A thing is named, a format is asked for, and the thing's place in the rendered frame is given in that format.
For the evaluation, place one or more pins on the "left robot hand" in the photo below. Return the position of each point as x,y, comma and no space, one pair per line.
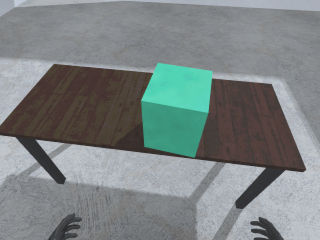
63,227

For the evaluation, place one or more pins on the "right robot hand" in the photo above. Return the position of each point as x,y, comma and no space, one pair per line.
270,231

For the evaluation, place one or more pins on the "carton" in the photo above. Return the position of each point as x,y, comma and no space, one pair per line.
175,108

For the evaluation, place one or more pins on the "table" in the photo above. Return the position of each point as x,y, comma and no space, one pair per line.
100,107

